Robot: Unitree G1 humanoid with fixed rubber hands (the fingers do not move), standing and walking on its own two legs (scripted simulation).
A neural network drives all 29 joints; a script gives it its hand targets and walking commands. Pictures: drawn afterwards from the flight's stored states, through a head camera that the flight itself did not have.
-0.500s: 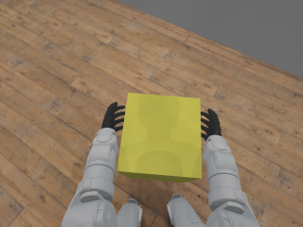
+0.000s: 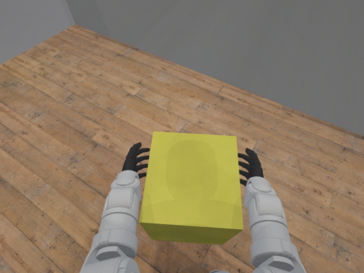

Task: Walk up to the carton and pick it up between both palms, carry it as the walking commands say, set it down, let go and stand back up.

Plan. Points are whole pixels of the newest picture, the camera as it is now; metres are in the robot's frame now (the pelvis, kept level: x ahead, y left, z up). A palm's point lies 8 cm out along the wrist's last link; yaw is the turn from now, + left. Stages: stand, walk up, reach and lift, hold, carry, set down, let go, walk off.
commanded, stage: reach and lift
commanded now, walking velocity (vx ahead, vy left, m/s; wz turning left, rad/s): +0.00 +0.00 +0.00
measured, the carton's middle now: (190, 192) +0.32 -0.02 -0.09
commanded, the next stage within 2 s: none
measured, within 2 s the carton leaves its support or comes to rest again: neither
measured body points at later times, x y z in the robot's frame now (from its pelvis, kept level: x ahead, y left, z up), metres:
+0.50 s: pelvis +0.00 +0.00 +0.02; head -0.04 +0.00 +0.46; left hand +0.34 +0.12 +0.06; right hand +0.30 -0.18 +0.05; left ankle +0.02 +0.13 -0.72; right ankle +0.04 -0.13 -0.72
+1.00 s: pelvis +0.01 +0.00 +0.02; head -0.04 -0.01 +0.47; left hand +0.32 +0.13 +0.06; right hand +0.31 -0.16 +0.06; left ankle +0.02 +0.13 -0.72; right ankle +0.04 -0.13 -0.72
